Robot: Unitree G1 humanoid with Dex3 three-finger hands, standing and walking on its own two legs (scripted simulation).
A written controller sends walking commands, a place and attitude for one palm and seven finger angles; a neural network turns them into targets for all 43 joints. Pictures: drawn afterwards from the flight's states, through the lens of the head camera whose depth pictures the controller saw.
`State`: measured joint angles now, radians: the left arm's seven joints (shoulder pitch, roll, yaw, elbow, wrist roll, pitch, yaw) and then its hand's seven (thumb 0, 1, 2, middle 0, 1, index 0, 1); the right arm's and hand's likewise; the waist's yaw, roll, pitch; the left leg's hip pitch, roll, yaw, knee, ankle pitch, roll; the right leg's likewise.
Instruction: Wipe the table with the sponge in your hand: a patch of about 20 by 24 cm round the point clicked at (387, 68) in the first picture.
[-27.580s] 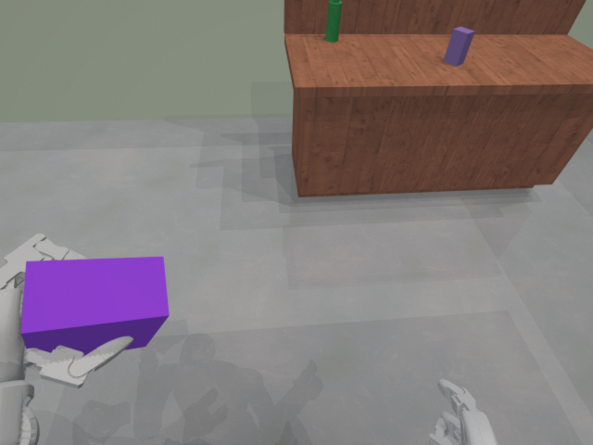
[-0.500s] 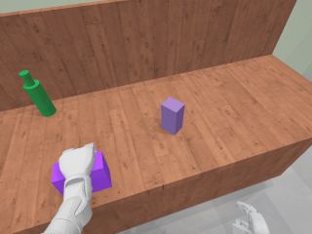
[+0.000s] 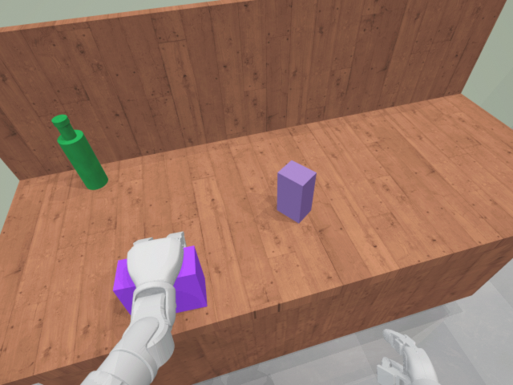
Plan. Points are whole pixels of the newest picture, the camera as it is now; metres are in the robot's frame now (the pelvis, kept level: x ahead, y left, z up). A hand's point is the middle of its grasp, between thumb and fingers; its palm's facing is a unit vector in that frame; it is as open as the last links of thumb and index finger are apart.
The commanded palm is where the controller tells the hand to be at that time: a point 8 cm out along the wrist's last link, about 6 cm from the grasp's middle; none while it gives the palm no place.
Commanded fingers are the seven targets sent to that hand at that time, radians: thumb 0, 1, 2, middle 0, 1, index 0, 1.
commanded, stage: slide across to the third lane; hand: left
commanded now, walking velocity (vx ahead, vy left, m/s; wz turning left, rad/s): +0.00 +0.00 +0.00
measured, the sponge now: (166, 289) +0.29 +0.21 -0.06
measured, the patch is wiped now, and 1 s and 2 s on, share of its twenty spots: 0.85 0.90 1.00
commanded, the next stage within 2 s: wipe forward along the third lane in 0.28 s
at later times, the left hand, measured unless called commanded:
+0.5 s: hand (190, 267) +0.31 +0.17 -0.02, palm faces -0.09 -0.04 -1.00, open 10.0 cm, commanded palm +0.29 +0.15 +0.02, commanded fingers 0.00 0.10 1.30 -1.20 -1.60 -1.20 -1.60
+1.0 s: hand (195, 248) +0.35 +0.17 -0.02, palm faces -0.11 +0.01 -0.99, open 10.0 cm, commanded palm +0.34 +0.16 +0.00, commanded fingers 0.00 0.10 1.30 -1.20 -1.60 -1.20 -1.60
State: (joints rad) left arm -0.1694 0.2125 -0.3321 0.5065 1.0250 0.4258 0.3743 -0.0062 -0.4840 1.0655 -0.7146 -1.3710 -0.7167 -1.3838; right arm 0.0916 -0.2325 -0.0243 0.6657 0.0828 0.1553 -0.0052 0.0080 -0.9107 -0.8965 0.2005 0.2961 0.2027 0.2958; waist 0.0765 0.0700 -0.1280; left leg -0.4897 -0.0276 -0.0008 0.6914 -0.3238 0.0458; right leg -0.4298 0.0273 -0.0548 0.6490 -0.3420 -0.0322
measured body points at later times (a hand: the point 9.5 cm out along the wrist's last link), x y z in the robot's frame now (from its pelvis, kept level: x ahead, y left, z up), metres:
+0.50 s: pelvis -0.01 -0.01 +0.00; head +0.00 -0.03 +0.45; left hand +0.31 +0.17 +0.03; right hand +0.18 -0.23 -0.11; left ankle +0.01 +0.09 -0.72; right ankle -0.01 -0.10 -0.72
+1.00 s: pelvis -0.03 -0.02 -0.01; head +0.01 -0.04 +0.44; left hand +0.35 +0.17 +0.03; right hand +0.11 -0.27 -0.14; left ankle +0.01 +0.09 -0.72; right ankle -0.01 -0.10 -0.72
